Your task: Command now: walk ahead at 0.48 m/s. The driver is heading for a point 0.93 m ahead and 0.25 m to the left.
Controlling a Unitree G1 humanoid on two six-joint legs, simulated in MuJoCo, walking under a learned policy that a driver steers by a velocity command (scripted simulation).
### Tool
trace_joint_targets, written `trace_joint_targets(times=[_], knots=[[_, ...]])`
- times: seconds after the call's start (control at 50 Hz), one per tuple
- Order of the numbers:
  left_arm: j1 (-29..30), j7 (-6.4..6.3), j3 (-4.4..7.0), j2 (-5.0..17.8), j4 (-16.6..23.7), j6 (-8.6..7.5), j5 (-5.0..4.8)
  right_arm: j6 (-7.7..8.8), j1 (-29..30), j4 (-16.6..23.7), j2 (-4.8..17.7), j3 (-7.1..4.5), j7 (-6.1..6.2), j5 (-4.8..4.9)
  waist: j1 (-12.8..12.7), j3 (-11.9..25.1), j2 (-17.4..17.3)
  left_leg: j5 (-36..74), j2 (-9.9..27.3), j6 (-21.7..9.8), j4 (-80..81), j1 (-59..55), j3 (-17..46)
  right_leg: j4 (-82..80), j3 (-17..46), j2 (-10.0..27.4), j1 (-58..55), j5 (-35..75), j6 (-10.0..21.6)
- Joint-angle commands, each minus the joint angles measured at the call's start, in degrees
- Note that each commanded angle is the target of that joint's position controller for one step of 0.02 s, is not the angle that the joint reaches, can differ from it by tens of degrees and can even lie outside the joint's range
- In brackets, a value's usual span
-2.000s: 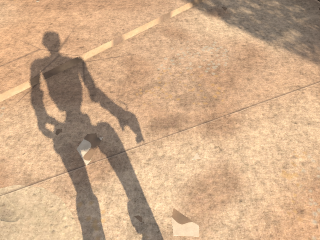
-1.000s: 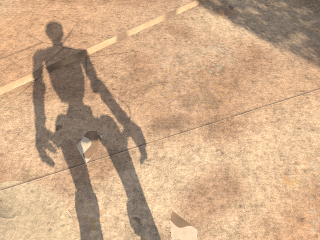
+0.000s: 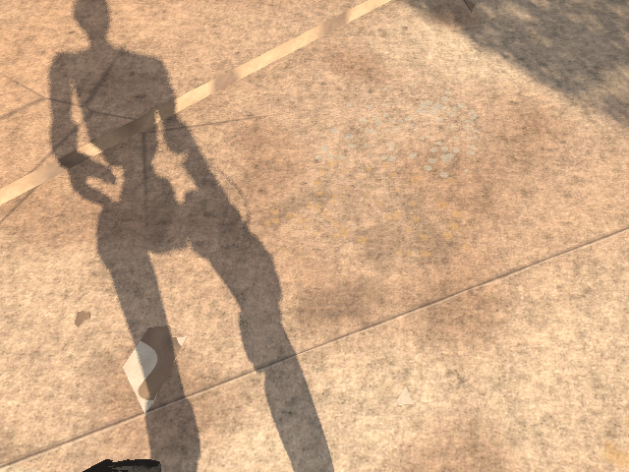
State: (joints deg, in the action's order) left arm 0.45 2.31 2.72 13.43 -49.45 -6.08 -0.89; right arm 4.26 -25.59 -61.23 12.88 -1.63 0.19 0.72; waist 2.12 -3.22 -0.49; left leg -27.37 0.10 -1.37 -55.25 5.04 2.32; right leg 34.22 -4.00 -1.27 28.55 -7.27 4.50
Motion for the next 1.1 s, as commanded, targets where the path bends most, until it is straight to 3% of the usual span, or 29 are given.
trace_joint_targets(times=[0.02, 0.04, 0.06, 0.12, 0.2, 0.28, 0.4, 0.44, 0.46, 0.48, 0.5, 0.52, 0.54, 0.56, 0.58, 0.6, 0.62, 0.68, 0.8, 0.9, 0.94, 0.96, 0.98, 1.0, 1.02, 1.04, 1.06, 1.08, 1.1], knots=[[-13.56, -0.44, 1.86, 7.74, -2.22, 0.06, -0.02, 3.76, 4.28, 6.76, 7.39, -1.18, -0.28, 2.27, -6.82, 10.02, 5.11, 4.45, 3.48, -2.21, -24.58, 35.32, 3.49, -19.87, 31.83, 19.47, -35.13, -8.64, 11.47], [-9.99, -0.08, 1.3, 5.97, -1.88, -0.36, 0.57, 3.6, 6.07, 7.08, 7.14, -1.66, 0.32, 1.68, -4.54, 6.48, 1.7, 8.5, 5.81, -2.24, -20.61, 32.43, 2.46, -21.61, 25.55, 17.38, -26.12, -2.87, 10.05], [-8.26, 0.19, 0.75, 4.28, -2.03, -0.78, 1.15, 2.73, 4.91, 6.85, 6.39, -2.07, 0.71, 1.02, -2.13, 5.21, 2.44, 10.74, 7.77, -2.32, -17.52, 28.11, 2.7, -23.34, 20.41, 14.92, -20.27, 0.01, 8.87], [-9.98, 0.11, 0.73, 4.97, -3.97, -1.05, 1.01, 0.6, 3.44, 7.12, 3.46, -1.95, 1.02, 0.51, 0.01, 2.75, 4.24, 12.21, 9.14, -1.35, -11.76, 25.3, 1.53, -27.35, 14.5, 12.93, -12.87, 2.43, 9.86], [-14.63, -1.77, 1.27, 8.11, -5.42, -0.76, 0.98, 0.51, 13.76, 11.13, 5.12, -2.43, 1.04, -0.46, -1.89, -0.11, 2.87, 24.27, 9.91, 1.02, 2.22, 33.42, 0.71, -29.4, 11.63, 12.6, -15.5, 4.82, 9.78], [-18.12, -2.61, 1.47, 9.63, -6.21, -0.37, 0.52, 1.01, 21.62, 13.05, 3.67, -1.61, -0.16, 0.18, -4.61, -0.38, 3.06, 34.41, 7.05, 0.9, 16.66, 30.82, -2.38, -29.53, 5.83, 11.37, -19.15, 6.01, 7.23], [-21.88, -2.92, 2.08, 10.21, -8.35, 1.2, 0.25, 0.97, 28.31, 17.4, 4.83, -1.29, -2.53, 0.84, -5.85, -1.82, 2.69, 26.65, 5.07, -2.75, 22.55, 35.07, -2.03, -24.03, 2.56, 16.76, -34.07, 11.35, 5.18], [-19.68, -3.15, 2.51, 11.59, -7.33, 1.95, 0.26, 0.97, 24.9, 17.68, 6.69, -2.1, -3.15, 0.61, -3.17, 1.22, 4.34, 21.35, 2.18, -4.72, 22.75, 28.17, -5.04, -16.86, 0.36, 16.82, -35.56, 28.31, 3.66], [-18.25, -3.34, 2.55, 11.81, -6.67, 2.52, 0.37, 0.85, 18.42, 16.31, 8.44, -3.26, -3.2, 0.49, 0.57, 5.27, 4.45, 21.34, -0.4, -6.0, 23.78, 19.2, -7.18, -7.87, -1.82, 15.38, -34.42, 38.04, 2.37], [-18.42, -3.73, 2.05, 10.73, -5.63, 2.93, 0.87, 0.64, 8.86, 13.7, 11.88, -5.18, -2.84, 0.63, 4.34, 10.64, 2.75, 22.49, -1.78, -7.81, 24.42, 5.52, -5.91, 5.39, -4.27, 12.53, -28.44, 38.5, 0.36], [-22.33, -3.46, 0.46, 6.52, -3.28, 2.12, 1.84, 0.29, 0.81, 12.93, 18.63, -7.14, -2.13, 0.12, 4.3, 18.39, -7.97, 19.18, 11.72, -15.85, 25.36, -16.8, 17.54, 28.19, -5.56, 6.63, -6.68, 18.47, -3.27], [-23.01, -2.56, -0.93, 3.29, -2.81, -0.14, 1.8, 0.38, 0.65, 13.27, 17.74, -6.54, -2.28, 0.72, 2.5, 23.95, -14.72, 11.12, 20.26, -22.71, 37.24, -27.98, 44.5, 42.43, 3.2, -3.3, 10.07, -22.91, -4.97], [-18.26, -1.64, 0.43, 8.79, -1.67, -2.28, -0.29, 0.52, 1.79, 13.5, 13.62, -5.23, -2.21, 0.28, 3.93, 20.22, -10.84, 9.11, 18.66, -19.36, 38.87, -26.19, 40.27, 46.07, 10.16, 0.86, 16.59, -21.69, -2.91], [-13.82, -1.44, 0.55, 9.86, -0.16, -3.34, -1.49, 0.68, 5.2, 14.6, 11.3, -4.69, -1.96, -0.07, 3.32, 14.02, -7.15, 13.28, 16.42, -17.09, 38.74, -19.13, 31.6, 44.26, 9.41, 3.52, 17.79, -17.07, -1.65], [-11.94, -1.8, 0.68, 9.49, 0.07, -3.56, -0.75, 0.81, 9.26, 15.73, 9.94, -4.2, -2.05, -0.36, 1.09, 9.44, -0.91, 19.66, 14.12, -15.82, 39.71, -9.93, 25.04, 39.07, 8.85, 5.79, 15.46, -13.15, -1.62], [-11.85, -2.28, 1.35, 10.03, 0.0, -3.02, 0.33, 0.96, 12.05, 16.83, 8.36, -3.67, -1.97, -0.73, -1.03, 7.84, -0.01, 24.92, 12.41, -14.76, 40.82, -3.38, 20.82, 33.91, 9.05, 7.7, 11.0, -10.82, -1.95], [-12.26, -2.39, 1.53, 9.53, 0.29, -2.16, 0.79, 0.9, 13.28, 17.56, 7.89, -3.43, -1.9, -0.98, -2.5, 6.93, -0.71, 27.33, 11.11, -14.69, 42.19, 0.79, 19.29, 31.45, 9.13, 8.24, 7.78, -9.99, -2.49], [-10.84, -2.85, 1.51, 7.44, 1.8, -0.44, 1.73, 0.99, 11.27, 17.64, 10.36, -4.1, -0.92, -0.19, -3.29, 4.94, -1.44, 32.17, 9.41, -15.41, 44.26, 6.17, 15.05, 22.86, 7.65, 7.48, 6.82, -5.9, -5.41], [2.03, -2.41, 0.78, 5.24, 6.59, -0.71, 1.1, 0.21, 5.84, 16.77, 11.63, -4.63, 0.66, 0.35, 1.03, 2.34, -4.05, 25.34, 5.25, -10.82, 43.53, 9.62, 11.56, -1.36, 6.44, 2.74, 2.4, 13.62, -6.9], [4.96, -1.41, 1.38, 8.1, 9.13, -1.74, 0.47, -0.68, 3.43, 16.06, 11.19, -4.77, 1.16, 0.74, 1.29, 2.47, -4.99, 23.6, 8.27, -9.7, 37.16, 1.9, 18.46, -7.86, 8.92, 1.85, 0.55, 9.91, -5.57], [1.67, -1.23, 1.93, 9.51, 8.65, -2.43, 0.33, -1.22, 4.34, 16.75, 11.37, -4.94, 1.45, 0.44, -0.73, 3.44, -6.67, 26.99, 8.73, -9.05, 33.24, 0.21, 20.83, -9.12, 8.29, 1.49, -4.01, 4.8, -4.12], [-3.63, -1.46, 2.68, 10.8, 7.29, -2.72, 0.61, -1.39, 5.25, 17.48, 10.29, -4.55, 1.38, 0.33, -3.42, 6.19, -6.64, 30.57, 6.37, -7.82, 28.5, 1.02, 20.09, -11.15, 7.39, 1.44, -11.69, 4.75, -2.58], [-11.85, -1.8, 3.53, 13.19, 6.13, -2.96, 1.54, -1.25, 6.51, 18.83, 7.79, -3.52, 1.04, -0.19, -7.37, 13.26, -4.32, 29.08, 3.13, -5.98, 16.43, 6.51, 17.02, -8.85, 12.03, 7.49, -25.78, 4.35, 0.63], [-20.38, -2.32, 4.82, 18.04, 5.33, -2.45, 2.32, -0.74, 0.94, 20.12, 4.26, -2.47, 0.95, 0.12, -7.22, 22.45, 7.87, 12.16, -4.59, -1.63, -2.93, 23.85, 9.36, -8.93, 30.75, 20.43, -47.69, 0.3, 7.74], [-21.96, -1.85, 4.7, 16.77, 3.76, -1.62, 0.91, -0.29, -3.21, 20.87, 5.54, -2.07, 0.89, 1.38, -5.55, 25.04, 20.61, -7.8, -4.2, -0.59, -14.86, 37.26, 7.43, -14.52, 49.66, 27.35, -53.15, -11.84, 12.44], [-18.49, -1.89, 3.29, 11.1, 5.47, -1.3, 0.39, -0.48, 0.29, 19.97, 11.22, -3.38, 0.93, 1.86, -6.59, 16.62, 11.72, -3.78, -0.38, -0.29, -19.63, 41.29, 8.76, -16.27, 43.85, 25.02, -45.95, -18.54, 9.84], [-15.44, -2.05, 2.6, 8.85, 6.17, -0.77, 0.62, -0.9, 5.36, 20.85, 12.36, -3.79, 0.94, 1.34, -6.7, 10.39, 6.32, 1.24, 1.89, -0.08, -19.55, 40.87, 6.44, -17.14, 34.24, 22.34, -37.67, -15.71, 7.17], [-12.62, -1.98, 2.14, 7.9, 6.11, -0.44, 1.02, -1.13, 7.87, 21.62, 11.44, -3.87, 0.89, 0.74, -5.39, 5.9, 4.06, 4.74, 3.63, 0.13, -16.96, 38.85, 5.43, -19.18, 27.94, 19.68, -29.84, -9.79, 6.21], [-11.08, -1.99, 1.75, 6.84, 5.9, -0.4, 1.37, -1.45, 8.66, 22.07, 10.52, -4.07, 0.7, 0.42, -4.03, 3.76, 4.95, 7.01, 5.37, 0.0, -14.29, 36.93, 5.38, -20.82, 23.27, 17.69, -25.23, -5.64, 5.52]])
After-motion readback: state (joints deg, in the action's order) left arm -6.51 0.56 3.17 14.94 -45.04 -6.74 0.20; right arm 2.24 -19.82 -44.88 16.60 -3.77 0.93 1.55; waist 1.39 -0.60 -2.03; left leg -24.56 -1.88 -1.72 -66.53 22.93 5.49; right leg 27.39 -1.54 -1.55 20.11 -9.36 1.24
